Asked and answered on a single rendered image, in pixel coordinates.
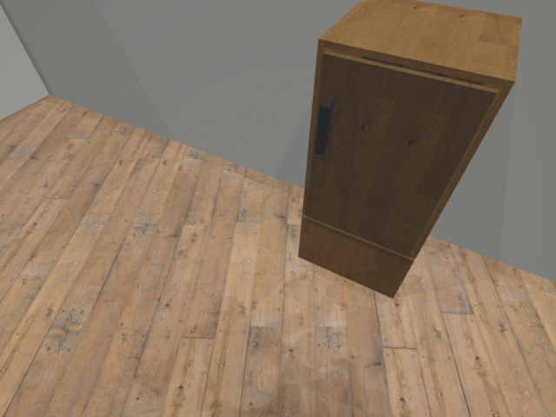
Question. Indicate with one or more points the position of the cupboard door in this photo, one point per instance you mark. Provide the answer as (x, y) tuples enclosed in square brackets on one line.
[(396, 138)]

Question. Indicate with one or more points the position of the handle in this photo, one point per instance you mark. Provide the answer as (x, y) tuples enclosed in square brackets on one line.
[(324, 120)]

